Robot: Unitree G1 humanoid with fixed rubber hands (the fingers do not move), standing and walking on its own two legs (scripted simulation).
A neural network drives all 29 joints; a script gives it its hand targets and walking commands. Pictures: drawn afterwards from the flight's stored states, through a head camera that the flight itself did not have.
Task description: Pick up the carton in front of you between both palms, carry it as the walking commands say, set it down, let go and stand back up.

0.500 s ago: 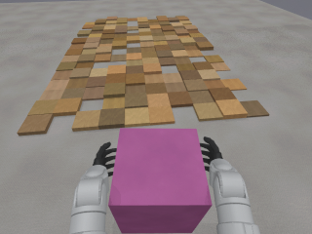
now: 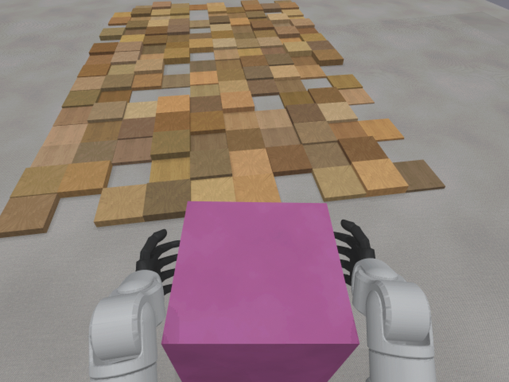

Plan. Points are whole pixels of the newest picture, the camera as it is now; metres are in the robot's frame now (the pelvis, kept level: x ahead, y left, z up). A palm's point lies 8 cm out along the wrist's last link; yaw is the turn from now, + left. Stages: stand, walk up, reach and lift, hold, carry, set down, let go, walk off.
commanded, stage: carry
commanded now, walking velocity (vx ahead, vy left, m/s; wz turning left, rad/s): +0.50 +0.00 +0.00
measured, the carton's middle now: (255, 302) +0.26 +0.01 +0.01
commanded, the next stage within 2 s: none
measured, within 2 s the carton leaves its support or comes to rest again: neither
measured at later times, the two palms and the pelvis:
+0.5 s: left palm (202, 152) +0.56 +0.11 +0.07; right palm (337, 142) +0.59 -0.19 +0.06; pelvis +0.31 -0.06 +0.01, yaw +3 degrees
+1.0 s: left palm (202, 43) +0.98 +0.14 +0.14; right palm (306, 41) +0.96 -0.16 +0.15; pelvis +0.65 +0.00 +0.00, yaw +0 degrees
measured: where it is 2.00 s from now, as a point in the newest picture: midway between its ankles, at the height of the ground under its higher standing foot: (261, 178)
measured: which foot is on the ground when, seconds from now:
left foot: down 0.00-0.30, up 0.32-0.76, down 0.78-1.00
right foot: up 0.00-0.28, down 0.30-0.80, up 0.82-1.00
